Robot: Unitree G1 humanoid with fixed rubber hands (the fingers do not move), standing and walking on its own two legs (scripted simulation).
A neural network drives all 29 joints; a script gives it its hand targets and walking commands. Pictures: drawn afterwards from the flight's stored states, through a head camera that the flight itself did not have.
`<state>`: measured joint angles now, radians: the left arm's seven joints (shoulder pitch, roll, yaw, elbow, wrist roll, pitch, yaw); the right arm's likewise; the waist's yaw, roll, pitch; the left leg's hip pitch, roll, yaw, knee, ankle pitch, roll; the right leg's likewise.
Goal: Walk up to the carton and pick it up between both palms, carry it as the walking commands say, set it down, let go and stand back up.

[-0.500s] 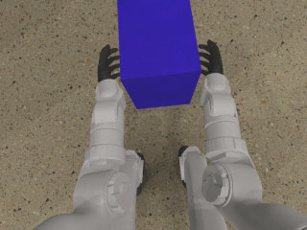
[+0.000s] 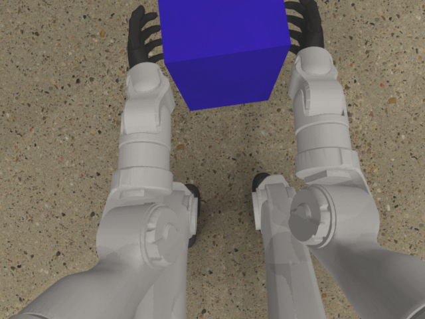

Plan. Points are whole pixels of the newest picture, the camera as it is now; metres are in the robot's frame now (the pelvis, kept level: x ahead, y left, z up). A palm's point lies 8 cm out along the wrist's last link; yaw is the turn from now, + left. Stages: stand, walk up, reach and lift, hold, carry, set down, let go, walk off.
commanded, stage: set down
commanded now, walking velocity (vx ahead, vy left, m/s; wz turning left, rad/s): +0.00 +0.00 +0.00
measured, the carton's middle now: (220, 28) +0.59 -0.03 -0.21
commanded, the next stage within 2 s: none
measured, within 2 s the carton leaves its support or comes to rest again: neither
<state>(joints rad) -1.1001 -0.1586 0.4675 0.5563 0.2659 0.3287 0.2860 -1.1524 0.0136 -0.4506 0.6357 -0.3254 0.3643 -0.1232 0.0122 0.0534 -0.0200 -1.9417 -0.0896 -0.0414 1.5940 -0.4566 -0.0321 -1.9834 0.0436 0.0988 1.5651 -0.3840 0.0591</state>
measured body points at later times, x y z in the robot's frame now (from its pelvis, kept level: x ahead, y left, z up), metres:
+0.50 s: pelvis +0.00 +0.00 -0.05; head +0.36 -0.03 +0.22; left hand +0.54 +0.09 -0.19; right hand +0.54 -0.17 -0.21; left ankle +0.10 +0.12 -0.50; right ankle +0.12 -0.14 -0.50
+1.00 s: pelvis -0.01 -0.01 -0.10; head +0.39 -0.04 +0.08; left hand +0.56 +0.10 -0.29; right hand +0.57 -0.17 -0.31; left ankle +0.10 +0.12 -0.50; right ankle +0.12 -0.14 -0.50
